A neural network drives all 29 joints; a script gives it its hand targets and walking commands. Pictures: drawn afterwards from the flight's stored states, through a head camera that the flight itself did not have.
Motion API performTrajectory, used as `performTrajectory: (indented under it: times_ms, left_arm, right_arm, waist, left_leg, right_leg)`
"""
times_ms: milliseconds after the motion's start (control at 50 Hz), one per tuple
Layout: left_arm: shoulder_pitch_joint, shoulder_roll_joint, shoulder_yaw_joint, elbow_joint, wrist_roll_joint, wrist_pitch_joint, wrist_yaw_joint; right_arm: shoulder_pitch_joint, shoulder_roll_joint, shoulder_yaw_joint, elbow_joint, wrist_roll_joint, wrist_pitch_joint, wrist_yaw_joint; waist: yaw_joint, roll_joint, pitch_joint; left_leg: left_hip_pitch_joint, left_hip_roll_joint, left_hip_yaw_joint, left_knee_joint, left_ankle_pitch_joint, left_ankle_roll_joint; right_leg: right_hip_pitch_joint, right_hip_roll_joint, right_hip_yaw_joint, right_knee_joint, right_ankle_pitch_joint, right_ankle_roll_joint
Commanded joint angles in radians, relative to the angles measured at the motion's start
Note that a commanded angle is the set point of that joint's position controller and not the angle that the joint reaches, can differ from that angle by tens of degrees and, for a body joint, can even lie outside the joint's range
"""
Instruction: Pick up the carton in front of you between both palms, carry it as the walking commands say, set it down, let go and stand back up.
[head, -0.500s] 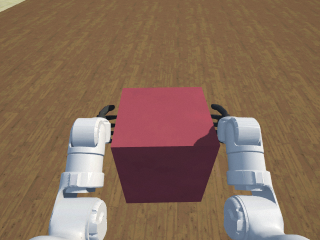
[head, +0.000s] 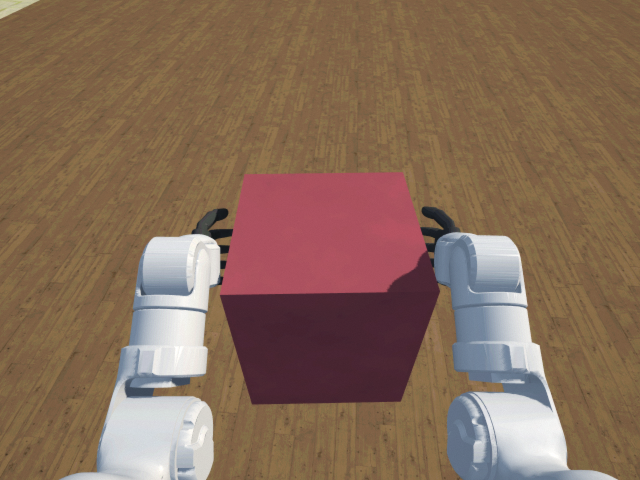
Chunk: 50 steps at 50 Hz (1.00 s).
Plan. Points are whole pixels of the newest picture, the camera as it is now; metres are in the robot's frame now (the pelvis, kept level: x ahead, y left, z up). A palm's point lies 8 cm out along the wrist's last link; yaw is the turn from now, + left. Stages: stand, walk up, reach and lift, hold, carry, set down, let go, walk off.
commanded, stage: carry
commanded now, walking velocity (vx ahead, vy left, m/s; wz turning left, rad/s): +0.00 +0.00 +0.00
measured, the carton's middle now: (325, 291) +0.35 -0.01 +0.06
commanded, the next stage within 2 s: none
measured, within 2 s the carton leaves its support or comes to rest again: neither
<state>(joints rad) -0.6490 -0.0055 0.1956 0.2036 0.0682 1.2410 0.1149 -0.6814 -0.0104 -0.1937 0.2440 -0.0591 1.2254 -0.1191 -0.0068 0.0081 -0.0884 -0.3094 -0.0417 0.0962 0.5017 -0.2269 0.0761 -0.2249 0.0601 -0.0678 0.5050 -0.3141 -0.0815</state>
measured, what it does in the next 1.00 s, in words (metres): walks ahead: left foot, then right foot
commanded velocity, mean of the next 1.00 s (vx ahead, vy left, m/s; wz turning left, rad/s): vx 0.41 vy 0.00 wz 0.00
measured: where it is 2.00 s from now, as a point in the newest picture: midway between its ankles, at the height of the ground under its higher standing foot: (299, 293)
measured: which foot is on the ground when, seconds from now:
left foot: down 0.00-0.30, up 0.32-0.54, down 0.56-1.00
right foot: down 0.00-0.58, up 0.60-0.96, down 0.98-1.00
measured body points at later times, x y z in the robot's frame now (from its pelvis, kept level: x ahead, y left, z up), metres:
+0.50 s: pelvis +0.06 +0.02 +0.00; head +0.04 +0.03 +0.45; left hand +0.41 +0.18 +0.15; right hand +0.43 -0.12 +0.16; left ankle +0.08 +0.13 -0.71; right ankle -0.03 -0.06 -0.73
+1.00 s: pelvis +0.32 +0.03 -0.02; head +0.35 +0.03 +0.43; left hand +0.70 +0.19 +0.12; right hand +0.71 -0.12 +0.12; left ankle +0.13 +0.14 -0.72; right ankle +0.44 -0.04 -0.74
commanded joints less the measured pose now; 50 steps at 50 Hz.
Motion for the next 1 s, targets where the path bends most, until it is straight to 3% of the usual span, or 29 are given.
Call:
performTrajectory:
  times_ms: [0,80,200,240,280,300,320,340,360,420,480,500,520,540,560,580,600,620,640,660,700,740,780,840,880,900,940,960,980]
  left_arm:
    - [-0.727,-1.121,-0.568,-0.113,-0.418,-0.038,-0.226]
    - [-0.751,-1.108,-0.564,-0.117,-0.421,-0.039,-0.229]
    - [-0.752,-1.124,-0.566,-0.101,-0.426,-0.037,-0.227]
    - [-0.797,-1.089,-0.571,-0.179,-0.434,-0.041,-0.224]
    - [-0.863,-1.092,-0.580,-0.206,-0.451,-0.025,-0.211]
    - [-0.836,-1.053,-0.573,-0.185,-0.438,-0.015,-0.204]
    - [-0.812,-1.028,-0.576,-0.194,-0.431,-0.008,-0.199]
    - [-0.864,-1.045,-0.585,-0.217,-0.446,0.001,-0.194]
    - [-0.884,-1.029,-0.589,-0.227,-0.453,0.008,-0.185]
    - [-0.915,-1.014,-0.577,-0.254,-0.472,0.026,-0.177]
    - [-0.926,-1.019,-0.569,-0.234,-0.479,0.054,-0.171]
    - [-0.919,-1.006,-0.554,-0.222,-0.478,0.062,-0.167]
    - [-0.888,-1.010,-0.552,-0.201,-0.480,0.068,-0.169]
    - [-0.890,-1.014,-0.538,-0.177,-0.477,0.076,-0.174]
    - [-0.940,-1.013,-0.541,-0.213,-0.477,0.076,-0.182]
    - [-0.946,-1.025,-0.520,-0.163,-0.476,0.086,-0.188]
    - [-1.010,-1.041,-0.517,-0.164,-0.474,0.090,-0.191]
    - [-0.979,-1.041,-0.488,-0.122,-0.465,0.092,-0.194]
    - [-0.957,-1.080,-0.491,-0.096,-0.459,0.090,-0.201]
    - [-0.933,-1.055,-0.465,-0.107,-0.446,0.089,-0.202]
    - [-0.991,-1.099,-0.483,-0.120,-0.449,0.090,-0.195]
    - [-0.967,-1.086,-0.486,-0.140,-0.422,0.085,-0.182]
    - [-0.910,-1.061,-0.477,-0.112,-0.398,0.092,-0.174]
    - [-0.816,-1.048,-0.475,-0.060,-0.354,0.085,-0.181]
    - [-0.827,-1.071,-0.491,-0.082,-0.348,0.075,-0.185]
    - [-0.852,-1.075,-0.493,-0.081,-0.347,0.069,-0.185]
    - [-0.842,-1.115,-0.518,-0.070,-0.351,0.053,-0.196]
    - [-0.759,-1.099,-0.502,-0.036,-0.344,0.043,-0.202]
    - [-0.789,-1.116,-0.515,-0.062,-0.352,0.032,-0.208]
  right_arm:
    - [-0.716,1.134,0.553,-0.128,0.423,-0.022,0.245]
    - [-0.697,1.141,0.546,-0.097,0.416,-0.018,0.245]
    - [-0.735,1.137,0.545,-0.121,0.420,-0.021,0.243]
    - [-0.762,1.145,0.565,-0.161,0.437,-0.020,0.241]
    - [-0.791,1.117,0.561,-0.177,0.440,-0.005,0.235]
    - [-0.791,1.095,0.558,-0.162,0.440,0.006,0.231]
    - [-0.788,1.070,0.556,-0.178,0.444,0.015,0.230]
    - [-0.808,1.059,0.547,-0.198,0.445,0.021,0.231]
    - [-0.807,1.045,0.545,-0.176,0.445,0.029,0.225]
    - [-0.808,1.029,0.527,-0.166,0.438,0.056,0.213]
    - [-0.856,1.009,0.494,-0.181,0.432,0.076,0.201]
    - [-0.821,0.999,0.482,-0.151,0.417,0.089,0.199]
    - [-0.783,0.986,0.462,-0.118,0.402,0.096,0.195]
    - [-0.754,0.977,0.447,-0.101,0.390,0.096,0.193]
    - [-0.743,0.974,0.433,-0.102,0.378,0.093,0.191]
    - [-0.745,0.963,0.435,-0.063,0.367,0.096,0.190]
    - [-0.811,1.004,0.455,-0.108,0.385,0.098,0.192]
    - [-0.863,1.013,0.468,-0.151,0.403,0.099,0.196]
    - [-0.942,1.037,0.492,-0.221,0.422,0.092,0.199]
    - [-0.970,1.065,0.501,-0.243,0.446,0.090,0.206]
    - [-1.053,1.094,0.515,-0.293,0.471,0.084,0.207]
    - [-1.072,1.091,0.541,-0.348,0.486,0.084,0.208]
    - [-1.012,1.079,0.529,-0.315,0.476,0.096,0.210]
    - [-0.889,1.077,0.516,-0.244,0.440,0.093,0.228]
    - [-0.920,1.121,0.539,-0.248,0.457,0.078,0.243]
    - [-0.883,1.131,0.545,-0.186,0.450,0.079,0.247]
    - [-0.869,1.138,0.545,-0.191,0.438,0.063,0.255]
    - [-0.870,1.141,0.559,-0.190,0.442,0.055,0.257]
    - [-0.855,1.171,0.567,-0.179,0.439,0.051,0.262]
  waist:
    - [0.001,-0.008,-0.388]
    - [0.007,-0.020,-0.360]
    - [0.005,-0.003,-0.367]
    - [0.009,-0.076,-0.367]
    - [0.027,-0.130,-0.265]
    - [0.037,-0.138,-0.229]
    - [0.047,-0.133,-0.209]
    - [0.053,-0.074,-0.232]
    - [0.057,-0.058,-0.225]
    - [0.066,-0.108,-0.219]
    - [0.063,-0.107,-0.245]
    - [0.044,-0.125,-0.257]
    - [-0.002,-0.142,-0.309]
    - [-0.029,-0.061,-0.373]
    - [-0.081,0.117,-0.414]
    - [-0.080,0.337,-0.394]
    - [-0.071,0.217,-0.339]
    - [-0.078,0.118,-0.354]
    - [-0.058,0.036,-0.342]
    - [-0.046,0.024,-0.331]
    - [-0.025,0.081,-0.343]
    - [-0.041,0.093,-0.321]
    - [-0.058,0.095,-0.302]
    - [-0.067,0.121,-0.294]
    - [-0.051,0.176,-0.297]
    - [-0.037,0.188,-0.295]
    - [0.008,0.153,-0.382]
    - [0.049,0.055,-0.450]
    - [0.035,-0.119,-0.533]
  left_leg:
    - [0.179,0.178,-0.160,-0.020,0.339,0.025]
    - [0.162,0.172,-0.155,-0.025,0.305,0.020]
    - [0.150,0.169,-0.156,-0.037,0.216,0.025]
    - [0.043,0.126,-0.138,0.043,-0.090,0.028]
    - [-0.167,0.062,-0.070,0.172,-0.262,0.009]
    - [-0.255,0.053,-0.043,0.242,-0.277,0.005]
    - [-0.329,0.063,-0.046,0.311,-0.283,-0.002]
    - [-0.358,0.076,-0.060,0.334,-0.295,-0.007]
    - [-0.401,0.081,-0.060,0.364,-0.293,-0.011]
    - [-0.387,0.080,-0.021,0.312,-0.228,-0.037]
    - [-0.258,0.038,0.031,0.170,-0.190,-0.049]
    - [-0.148,0.021,0.052,0.079,-0.162,-0.047]
    - [0.053,-0.011,0.098,-0.061,-0.073,-0.046]
    - [0.357,-0.003,0.083,-0.045,-0.023,-0.024]
    - [0.541,0.188,-0.245,-0.123,-0.189,0.071]
    - [0.647,0.421,-0.664,-0.204,0.051,0.189]
    - [0.654,0.436,-0.650,-0.129,0.214,0.249]
    - [0.626,0.421,-0.582,-0.090,0.305,0.246]
    - [0.568,0.383,-0.490,-0.103,0.246,0.189]
    - [0.498,0.363,-0.438,-0.137,0.171,0.159]
    - [0.439,0.320,-0.334,-0.167,0.148,0.130]
    - [0.414,0.305,-0.276,-0.198,0.141,0.139]
    - [0.438,0.282,-0.214,-0.204,0.269,0.117]
    - [0.485,0.235,-0.129,-0.163,0.531,0.087]
    - [0.455,0.241,-0.091,-0.152,0.607,0.051]
    - [0.449,0.247,-0.067,-0.105,0.725,0.025]
    - [0.371,0.209,0.035,0.126,0.771,-0.031]
    - [0.186,0.194,0.033,0.306,0.500,-0.052]
    - [-0.050,0.114,0.000,0.522,0.068,-0.082]
  right_leg:
    - [0.118,-0.181,0.141,-0.031,0.364,-0.006]
    - [0.113,-0.191,0.147,-0.048,0.383,-0.003]
    - [0.120,-0.183,0.156,-0.060,0.278,-0.011]
    - [0.153,-0.216,0.239,-0.100,0.003,-0.067]
    - [0.178,-0.307,0.394,-0.196,-0.249,-0.161]
    - [0.200,-0.352,0.462,-0.218,-0.258,-0.196]
    - [0.234,-0.379,0.494,-0.217,-0.176,-0.217]
    - [0.267,-0.398,0.500,-0.208,-0.120,-0.227]
    - [0.303,-0.396,0.486,-0.216,-0.031,-0.222]
    - [0.329,-0.348,0.364,-0.196,0.208,-0.174]
    - [0.287,-0.297,0.259,-0.165,0.247,-0.126]
    - [0.240,-0.281,0.205,-0.121,0.281,-0.099]
    - [0.186,-0.226,0.089,-0.012,0.337,-0.055]
    - [0.018,-0.197,0.026,0.094,0.383,-0.016]
    - [-0.215,-0.131,-0.036,0.340,0.240,0.044]
    - [-0.501,-0.006,-0.017,0.555,-0.211,0.074]
    - [-0.607,-0.032,0.070,0.723,-0.281,0.054]
    - [-0.647,-0.064,0.088,0.790,-0.258,0.038]
    - [-0.639,-0.105,0.100,0.766,-0.184,0.039]
    - [-0.608,-0.126,0.101,0.720,-0.126,0.044]
    - [-0.545,-0.121,0.062,0.649,-0.057,0.056]
    - [-0.551,-0.124,0.039,0.536,-0.022,0.070]
    - [-0.534,-0.121,0.005,0.364,0.054,0.079]
    - [-0.456,-0.063,-0.071,0.156,0.175,0.071]
    - [-0.326,-0.046,-0.095,0.043,0.250,0.043]
    - [-0.245,-0.035,-0.098,-0.004,0.265,0.029]
    - [0.089,0.002,-0.168,-0.106,0.310,0.020]
    - [0.336,-0.101,-0.068,-0.093,0.194,0.020]
    - [0.526,-0.380,0.372,-0.099,0.126,-0.050]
